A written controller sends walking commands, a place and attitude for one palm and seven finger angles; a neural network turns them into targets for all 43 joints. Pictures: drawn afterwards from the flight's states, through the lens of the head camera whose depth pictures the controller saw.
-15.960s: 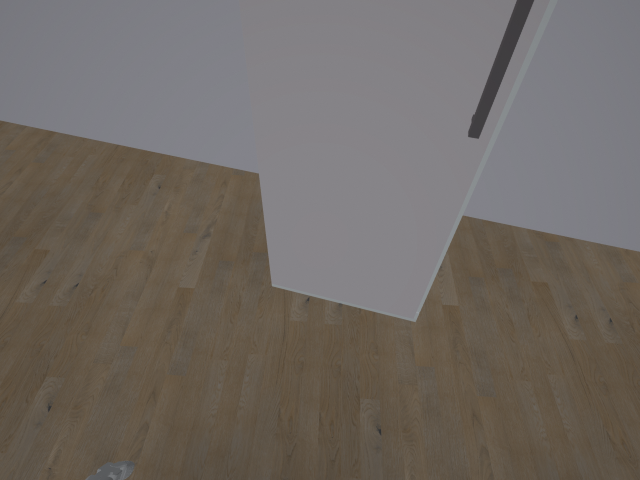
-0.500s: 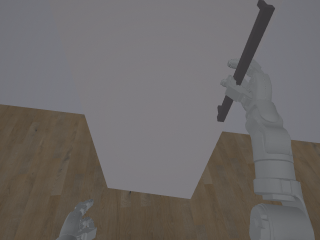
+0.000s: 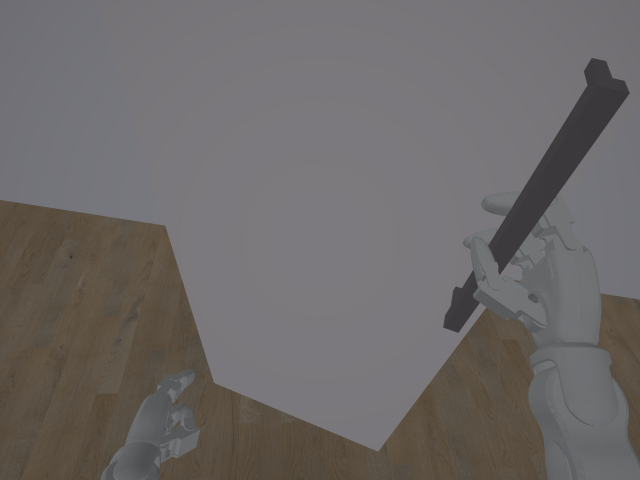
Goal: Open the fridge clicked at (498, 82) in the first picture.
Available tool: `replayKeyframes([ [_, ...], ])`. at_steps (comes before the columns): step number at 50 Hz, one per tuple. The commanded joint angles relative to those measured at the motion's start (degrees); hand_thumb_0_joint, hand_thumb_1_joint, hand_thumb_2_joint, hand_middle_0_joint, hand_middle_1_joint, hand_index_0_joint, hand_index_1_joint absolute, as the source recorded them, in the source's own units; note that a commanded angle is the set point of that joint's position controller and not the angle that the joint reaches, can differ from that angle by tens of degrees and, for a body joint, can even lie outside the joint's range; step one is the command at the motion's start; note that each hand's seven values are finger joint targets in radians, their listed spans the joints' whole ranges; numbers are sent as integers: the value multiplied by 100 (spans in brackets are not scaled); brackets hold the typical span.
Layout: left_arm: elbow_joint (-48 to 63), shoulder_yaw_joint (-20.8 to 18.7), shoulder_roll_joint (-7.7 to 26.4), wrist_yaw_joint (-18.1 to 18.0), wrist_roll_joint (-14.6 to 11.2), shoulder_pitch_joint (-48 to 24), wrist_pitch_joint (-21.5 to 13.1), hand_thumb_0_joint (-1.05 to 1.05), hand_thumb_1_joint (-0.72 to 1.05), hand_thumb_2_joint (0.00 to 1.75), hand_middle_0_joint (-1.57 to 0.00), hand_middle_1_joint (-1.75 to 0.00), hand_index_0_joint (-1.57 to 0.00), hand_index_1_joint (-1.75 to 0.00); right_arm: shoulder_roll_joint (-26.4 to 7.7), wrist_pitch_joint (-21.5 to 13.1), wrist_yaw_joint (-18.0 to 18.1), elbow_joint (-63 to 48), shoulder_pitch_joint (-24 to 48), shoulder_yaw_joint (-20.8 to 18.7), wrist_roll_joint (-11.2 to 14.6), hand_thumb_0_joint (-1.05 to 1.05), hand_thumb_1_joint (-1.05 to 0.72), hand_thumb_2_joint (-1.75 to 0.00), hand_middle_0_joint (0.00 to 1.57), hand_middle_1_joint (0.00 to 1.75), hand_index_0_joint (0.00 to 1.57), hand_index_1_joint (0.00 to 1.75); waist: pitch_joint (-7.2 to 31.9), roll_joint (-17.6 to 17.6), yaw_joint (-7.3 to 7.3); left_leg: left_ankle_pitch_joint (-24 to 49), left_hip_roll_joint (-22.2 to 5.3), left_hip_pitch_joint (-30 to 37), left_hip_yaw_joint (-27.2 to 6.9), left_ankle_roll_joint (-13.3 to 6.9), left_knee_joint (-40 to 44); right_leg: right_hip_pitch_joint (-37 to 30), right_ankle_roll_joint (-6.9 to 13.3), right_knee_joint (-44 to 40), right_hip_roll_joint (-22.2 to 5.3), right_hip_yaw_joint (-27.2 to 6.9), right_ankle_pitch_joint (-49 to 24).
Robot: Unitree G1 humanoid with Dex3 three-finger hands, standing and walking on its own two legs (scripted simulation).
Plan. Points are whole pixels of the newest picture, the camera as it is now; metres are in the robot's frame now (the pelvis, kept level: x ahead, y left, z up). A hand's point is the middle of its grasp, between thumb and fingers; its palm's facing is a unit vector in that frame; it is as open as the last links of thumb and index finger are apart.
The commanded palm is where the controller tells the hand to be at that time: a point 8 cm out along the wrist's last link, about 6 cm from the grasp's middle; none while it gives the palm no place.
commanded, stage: walk backward, drawing the door open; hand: right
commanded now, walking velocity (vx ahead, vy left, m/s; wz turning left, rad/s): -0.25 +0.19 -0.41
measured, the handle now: (507, 227) +0.32 -0.15 +0.22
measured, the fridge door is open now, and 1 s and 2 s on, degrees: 13 37 70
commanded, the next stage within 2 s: stop walking and hold the door back in 1.92 s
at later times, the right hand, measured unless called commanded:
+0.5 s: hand (455, 342) +0.21 -0.08 +0.19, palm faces +0.32 +0.91 -0.26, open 6.9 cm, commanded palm +0.16 -0.12 +0.19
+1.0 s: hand (356, 440) +0.13 +0.00 +0.19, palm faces +0.61 +0.76 -0.23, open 7.1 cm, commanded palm +0.08 -0.02 +0.19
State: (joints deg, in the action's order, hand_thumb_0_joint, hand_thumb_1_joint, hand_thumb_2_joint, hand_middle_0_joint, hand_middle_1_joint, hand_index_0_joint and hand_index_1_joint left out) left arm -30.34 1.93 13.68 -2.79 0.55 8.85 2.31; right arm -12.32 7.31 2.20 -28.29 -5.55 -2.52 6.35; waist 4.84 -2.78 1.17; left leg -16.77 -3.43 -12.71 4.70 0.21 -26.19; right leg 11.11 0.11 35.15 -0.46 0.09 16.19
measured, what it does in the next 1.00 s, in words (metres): steps to the left, turning right: left foot, then right foot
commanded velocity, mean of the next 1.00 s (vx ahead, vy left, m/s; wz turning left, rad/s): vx -0.20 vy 0.31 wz -0.63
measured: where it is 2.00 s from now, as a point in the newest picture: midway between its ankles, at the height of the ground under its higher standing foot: outside the picture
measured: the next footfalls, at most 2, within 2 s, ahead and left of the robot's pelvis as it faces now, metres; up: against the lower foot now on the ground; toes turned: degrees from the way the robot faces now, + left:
left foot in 0.22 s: +0.08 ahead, +0.07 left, +0.00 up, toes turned -1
right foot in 0.62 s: -0.05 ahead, -0.04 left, +0.00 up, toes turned -23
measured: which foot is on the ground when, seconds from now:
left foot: down 0.00-0.08, up 0.10-0.20, down 0.22-0.60, up 0.62-0.84, down 0.86-1.00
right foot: down 0.00-0.24, up 0.26-0.60, down 0.62-0.86, up 0.88-1.00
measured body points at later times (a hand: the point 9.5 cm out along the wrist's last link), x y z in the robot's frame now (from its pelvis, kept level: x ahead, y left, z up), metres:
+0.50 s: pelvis -0.03 +0.08 -0.01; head +0.03 +0.11 +0.44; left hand +0.18 +0.25 -0.12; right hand +0.19 -0.13 +0.20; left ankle +0.04 +0.07 -0.74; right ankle -0.08 -0.04 -0.68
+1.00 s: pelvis -0.04 +0.27 -0.01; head +0.03 +0.24 +0.43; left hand +0.23 +0.35 -0.12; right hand +0.09 -0.04 +0.20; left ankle +0.01 +0.35 -0.74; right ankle -0.10 +0.15 -0.69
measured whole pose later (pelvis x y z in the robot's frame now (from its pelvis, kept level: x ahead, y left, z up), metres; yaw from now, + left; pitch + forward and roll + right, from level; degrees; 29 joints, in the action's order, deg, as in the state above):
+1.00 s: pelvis -0.04 +0.27 -0.01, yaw -36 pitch -1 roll -1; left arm -36.1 -2.1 9.8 -3.8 0.3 5.9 -5.5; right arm -12.5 -4.1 2.9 -31.1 -0.6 -4.6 0.3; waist -11.0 -1.1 -2.3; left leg -18.8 -3.3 -15.2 6.7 -1.3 -34.7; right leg 29.3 -2.4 58.4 -2.3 2.5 29.6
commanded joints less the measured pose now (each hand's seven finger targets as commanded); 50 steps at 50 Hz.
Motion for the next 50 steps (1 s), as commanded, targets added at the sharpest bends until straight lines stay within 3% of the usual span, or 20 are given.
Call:
replayKeyframes([
  [1, 1007, -175, 359, -183, 80, -393, -27, 0, 90, 90, -20, -30, -20, -30, -664, -1202, 234, -1509, 1022, -481, -343, 0, -90, -90, 45, 140, 45, 140, 1168, 466, -190, 5727, -258, 1443, 72, -116, -1266, 259, 60, -970, -169, 22, -3742],
  [3, 1115, -282, 387, -35, 99, -294, -63, 0, 90, 90, -20, -30, -20, -30, -464, -1307, 232, -1940, 981, -193, -360, 0, -90, -90, 45, 140, 45, 140, 1221, -890, -345, 1572, 546, -1185, 181, 185, -2265, -2320, 284, -986, -856, -747, -8260],
  [4, 1090, -329, 330, 121, 172, -341, -126, 0, 90, 90, -20, -30, -20, -30, -380, -1381, 254, -2073, 1066, -115, -492, 0, -90, -90, 45, 140, 45, 140, 1045, -1495, -332, -725, 719, -2163, 103, 106, -2378, -3009, 324, -774, -1140, -1089, -9244],
  [5, 1049, -339, 246, 204, 216, -433, -179, 0, 90, 90, -20, -30, -20, -30, -411, -1374, 282, -2022, 1040, -210, -612, 0, -90, -90, 45, 140, 45, 140, 852, -1349, -306, -1068, 663, -2466, 98, 66, -2227, -3014, 255, -583, -1142, -1071, -8876],
  [9, 1022, -266, 81, 232, 74, -439, -339, 0, 90, 90, -20, -30, -20, -30, -555, -1492, 295, -2186, 746, -375, -520, 0, -90, -90, 45, 140, 45, 140, 910, -641, -319, 1449, 543, -603, 81, -46, 72, -1890, 118, 39, -759, -764, -6833],
  [10, 1042, -226, 63, 178, 53, -583, -369, 0, 90, 90, -20, -30, -20, -30, -726, -1556, 295, -2285, 679, -551, -510, 0, -90, -90, 45, 140, 45, 140, 913, -310, -212, 3020, 277, 586, -180, -151, 348, -756, 59, 268, -625, -634, -5296],
  [12, 1128, -209, 8, 11, 102, -652, -534, 0, 90, 90, -20, -30, -20, -30, -833, -1586, 346, -1744, 2, -885, -427, 0, -90, -90, 45, 140, 45, 140, 833, 902, 62, 6434, -1320, 1913, -1064, -853, 99, 1597, -139, 1691, 401, -170, 917],
  [13, 1126, -214, -67, -18, 72, -456, -599, 0, 90, 90, -20, -30, -20, -30, -738, -1578, 332, -1565, -208, -901, -434, 0, -90, -90, 45, 140, 45, 140, 858, 1616, 114, 6472, -1665, 1573, -1050, -855, 120, 1610, -37, 2639, 392, -265, 1636],
  [23, 888, -110, -179, -81, 113, -502, -603, 0, 90, 90, -20, -30, -20, -30, -469, -1758, 472, -2303, 488, -369, -677, 0, -90, -90, 45, 140, 45, 140, 969, 1230, -57, 2102, -1272, 704, -182, -426, 1097, 935, -66, 1874, 48, 544, 946],
  [28, 699, -202, -184, -48, 25, -81, -824, 0, 90, 90, -20, -30, -20, -30, -453, -1755, 490, -2473, 669, -61, -752, 0, -90, -90, 45, 140, 45, 140, 859, 818, -325, 2075, -475, 285, 657, 865, 638, -254, 7, -1078, -112, 1027, 4],
  [29, 697, -301, 0, -45, -43, 142, -863, 0, 90, 90, -20, -30, -20, -30, -423, -1788, 439, -2585, 914, 118, -722, 0, -90, -90, 45, 140, 45, 140, 728, 48, -592, 1969, 73, -547, 723, 1176, -952, -1074, 318, -2448, -680, 74, -670],
  [30, 1065, -444, 314, 4, 102, -280, -871, 0, 90, 90, -20, -30, -20, -30, -401, -1821, 400, -2533, 1116, 135, -753, 0, -90, -90, 45, 140, 45, 140, 511, -1782, -401, -801, 450, -2019, 139, 905, -3566, -1107, 1109, -2621, -2680, -2829, -2466],
  [31, 1050, -511, 366, 33, 212, -669, -864, 0, 90, 90, -20, -30, -20, -30, -716, -1852, 431, -2188, 1013, -176, -986, 0, -90, -90, 45, 140, 45, 140, 468, -1009, -94, -1258, 174, -1742, -1006, 337, -4978, -197, 1590, -2244, -3578, -3954, -3404],
  [33, 833, -584, 195, 23, 90, -728, -935, 0, 90, 90, -20, -30, -20, -30, -729, -1864, 232, -2415, 1088, -352, -903, 0, -90, -90, 45, 140, 45, 140, 277, -75, -165, -1305, 128, -2441, -1246, 287, -4728, -545, 1361, -1464, -2873, -2698, -3766],
  [36, 432, -616, 260, 103, 6, -485, -1113, 0, 90, 90, -20, -30, -20, -30, -109, -1743, 199, -1873, 1291, 36, -812, 0, -90, -90, 45, 140, 45, 140, 375, -327, -158, -637, 319, -998, -684, 310, -2646, 134, 519, -1228, -1726, -1128, -2375],
  [40, 378, -633, 221, 138, -84, -515, -1183, 0, 90, 90, -20, -30, -20, -30, -396, -1813, 162, -1855, 1857, -253, -707, 0, -90, -90, 45, 140, 45, 140, 665, -1309, -279, -356, 610, 502, -120, 471, -319, 360, 415, -1160, -1175, -1282, -1154],
  [42, 301, -562, -9, 150, -198, -387, -1144, 0, 90, 90, -20, -30, -20, -30, -873, -1846, 168, -2012, 1972, -541, -707, 0, -90, -90, 45, 140, 45, 140, 816, 331, -347, 1059, -24, 726, -218, 129, 905, 443, -105, 227, -127, -68, -54],
  [43, 376, -464, -213, 111, -186, -629, -1098, 0, 90, 90, -20, -30, -20, -30, -1169, -1867, 214, -2129, 2168, -759, -667, 0, -90, -90, 45, 140, 45, 140, 742, 1478, -258, 2122, -939, 785, -649, -376, 672, 1397, -316, 1605, 208, 470, 1145],
  [45, 483, -584, -108, -68, -152, -888, -1141, 0, 90, 90, -20, -30, -20, -30, -1076, -1786, 203, -1943, 1464, -1056, -658, 0, -90, -90, 45, 140, 45, 140, 701, 2124, 88, 3232, -1649, 586, -1128, -1158, 325, 1974, -158, 3888, -40, 2, 2014],
  [50, 434, -339, -245, -230, 68, -635, -1142, 0, 90, 90, -20, -30, -20, -30, -712, -1899, 190, -1966, 1902, -789, -587, 0, -90, -90, 45, 140, 45, 140, 662, 1163, -189, 4095, -1119, 763, 126, -841, -638, 1077, -233, 734, -190, 797, 792],
])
